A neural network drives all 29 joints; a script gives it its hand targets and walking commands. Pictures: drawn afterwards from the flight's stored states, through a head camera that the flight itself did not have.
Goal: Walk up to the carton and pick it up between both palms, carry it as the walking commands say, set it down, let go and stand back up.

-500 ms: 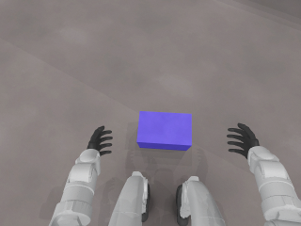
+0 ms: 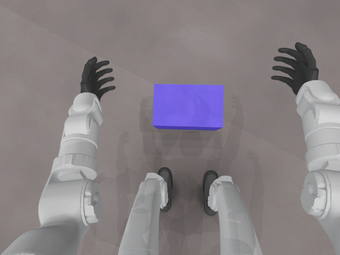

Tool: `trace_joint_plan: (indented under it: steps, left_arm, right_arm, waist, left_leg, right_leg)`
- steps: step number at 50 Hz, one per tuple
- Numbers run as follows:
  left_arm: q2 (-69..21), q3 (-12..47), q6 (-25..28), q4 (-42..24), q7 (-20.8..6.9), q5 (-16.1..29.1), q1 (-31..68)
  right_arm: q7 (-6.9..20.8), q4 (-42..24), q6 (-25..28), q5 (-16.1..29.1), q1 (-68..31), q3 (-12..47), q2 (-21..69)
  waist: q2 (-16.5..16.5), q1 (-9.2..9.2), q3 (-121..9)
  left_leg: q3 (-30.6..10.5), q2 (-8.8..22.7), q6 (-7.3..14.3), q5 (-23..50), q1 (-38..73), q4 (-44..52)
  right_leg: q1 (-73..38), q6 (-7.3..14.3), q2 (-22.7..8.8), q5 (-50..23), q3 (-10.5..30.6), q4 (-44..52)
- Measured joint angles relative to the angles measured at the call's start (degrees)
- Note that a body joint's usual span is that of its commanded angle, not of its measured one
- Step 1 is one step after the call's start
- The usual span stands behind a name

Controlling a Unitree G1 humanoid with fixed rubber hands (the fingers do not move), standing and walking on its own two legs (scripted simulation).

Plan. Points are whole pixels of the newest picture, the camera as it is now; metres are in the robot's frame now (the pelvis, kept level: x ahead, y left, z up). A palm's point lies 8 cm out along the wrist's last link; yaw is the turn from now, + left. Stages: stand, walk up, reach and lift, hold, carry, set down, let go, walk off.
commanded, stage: reach and lift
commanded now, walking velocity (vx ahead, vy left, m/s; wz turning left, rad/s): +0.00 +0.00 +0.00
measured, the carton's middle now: (187, 109) +0.49 +0.00 -0.56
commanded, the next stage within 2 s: none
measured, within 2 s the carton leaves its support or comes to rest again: neither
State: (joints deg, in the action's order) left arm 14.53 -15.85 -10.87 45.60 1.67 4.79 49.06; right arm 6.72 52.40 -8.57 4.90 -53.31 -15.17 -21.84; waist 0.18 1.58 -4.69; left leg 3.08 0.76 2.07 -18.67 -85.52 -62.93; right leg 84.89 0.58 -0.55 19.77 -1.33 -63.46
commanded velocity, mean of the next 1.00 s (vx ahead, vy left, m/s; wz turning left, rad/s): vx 0.00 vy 0.00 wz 0.00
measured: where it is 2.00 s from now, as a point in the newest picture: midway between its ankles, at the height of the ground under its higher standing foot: (187, 199)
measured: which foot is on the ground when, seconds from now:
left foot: down 0.00-1.00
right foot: down 0.00-1.00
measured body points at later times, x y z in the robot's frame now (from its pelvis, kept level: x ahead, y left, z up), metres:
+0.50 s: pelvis -0.01 -0.01 -0.09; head +0.29 -0.01 +0.25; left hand +0.47 +0.24 -0.21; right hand +0.50 -0.24 -0.20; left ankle +0.07 +0.10 -0.62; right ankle +0.06 -0.12 -0.62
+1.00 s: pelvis -0.04 -0.01 -0.22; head +0.30 -0.01 +0.08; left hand +0.47 +0.22 -0.37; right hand +0.50 -0.23 -0.36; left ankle +0.07 +0.10 -0.62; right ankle +0.06 -0.12 -0.62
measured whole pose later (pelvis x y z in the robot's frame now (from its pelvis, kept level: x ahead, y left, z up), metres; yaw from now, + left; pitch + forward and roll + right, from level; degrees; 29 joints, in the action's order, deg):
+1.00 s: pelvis -0.04 -0.01 -0.22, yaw +1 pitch +47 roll +1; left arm 18.2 -14.7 -9.6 49.6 3.7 9.5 64.4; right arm 1.4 52.7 -8.8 8.9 -66.8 -12.1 -24.9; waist 0.2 1.5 2.0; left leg 2.3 0.9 1.7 -29.3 -127.6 -109.9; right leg 127.0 1.5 -1.1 31.2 -1.3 -111.2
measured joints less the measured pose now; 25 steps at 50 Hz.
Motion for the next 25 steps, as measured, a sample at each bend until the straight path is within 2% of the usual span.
trace_joint_plan:
  steps: [7, 13, 19, 25]
  left_arm:
    - [0.89, -1.43, 1.52, -0.57, -1.60, -0.91, 2.41]
    - [0.93, -3.44, 2.90, 1.51, -3.40, -2.92, 2.77]
    - [1.96, -5.01, 3.51, 4.70, -4.11, -2.90, 4.06]
    - [3.35, -4.00, 2.30, 4.41, -3.23, -0.58, 6.48]
  right_arm:
    - [0.19, -1.42, 1.37, -0.89, -1.92, -1.29, 0.17]
    - [0.09, -1.04, 2.22, -1.63, -1.52, -2.30, 0.98]
    - [-1.10, -0.15, 1.52, -1.30, -2.82, -2.23, 1.36]
    - [-2.39, -1.16, -0.32, -0.31, -4.95, -1.58, 0.55]
  waist:
    - [-0.37, -0.67, -1.85]
    - [-0.51, -0.86, -3.60]
    - [-0.61, -0.65, -4.39]
    - [-0.90, -0.54, -3.64]
  left_leg:
    - [-0.51, -0.09, -0.51, 0.40, -3.80, 0.68]
    - [-1.09, -0.02, -1.00, -0.56, -7.12, -1.71]
    - [-1.78, -0.01, -1.47, -3.51, -13.43, -9.76]
    - [-1.71, 0.03, -1.45, -6.34, -21.52, -20.09]
  right_leg:
    - [3.84, 0.45, -0.02, -0.08, -0.43, 0.33]
    - [7.13, 0.82, 0.20, 1.01, -0.68, -2.11]
    - [13.55, 1.03, 0.57, 3.69, -0.58, -10.05]
    - [21.67, 1.15, 0.34, 6.72, -0.55, -20.57]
